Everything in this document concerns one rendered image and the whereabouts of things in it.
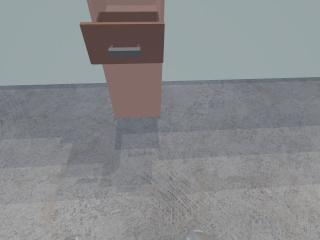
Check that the cabinet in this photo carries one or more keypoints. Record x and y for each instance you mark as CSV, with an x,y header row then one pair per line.
x,y
135,89

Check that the drawer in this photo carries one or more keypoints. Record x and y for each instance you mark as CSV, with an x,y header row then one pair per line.
x,y
125,29

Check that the handle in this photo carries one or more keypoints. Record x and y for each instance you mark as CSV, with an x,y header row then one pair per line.
x,y
124,51

